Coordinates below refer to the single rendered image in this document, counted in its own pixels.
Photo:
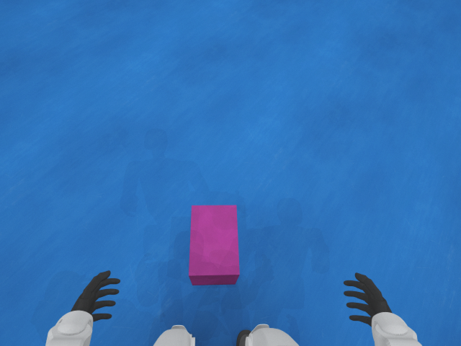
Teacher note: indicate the robot right foot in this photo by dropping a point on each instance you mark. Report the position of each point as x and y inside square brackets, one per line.
[241, 339]

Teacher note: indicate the robot right shin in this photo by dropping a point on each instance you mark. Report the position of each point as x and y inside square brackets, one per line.
[259, 327]

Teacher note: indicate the carton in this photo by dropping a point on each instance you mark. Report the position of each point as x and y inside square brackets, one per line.
[213, 252]

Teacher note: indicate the robot right forearm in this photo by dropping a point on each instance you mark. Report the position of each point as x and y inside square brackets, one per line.
[389, 329]

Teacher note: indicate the right robot hand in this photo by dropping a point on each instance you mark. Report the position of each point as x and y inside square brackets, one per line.
[372, 296]

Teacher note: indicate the left robot hand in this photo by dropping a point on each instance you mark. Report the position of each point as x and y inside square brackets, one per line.
[87, 300]

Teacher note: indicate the robot left forearm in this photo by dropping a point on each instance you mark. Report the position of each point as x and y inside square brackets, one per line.
[72, 329]

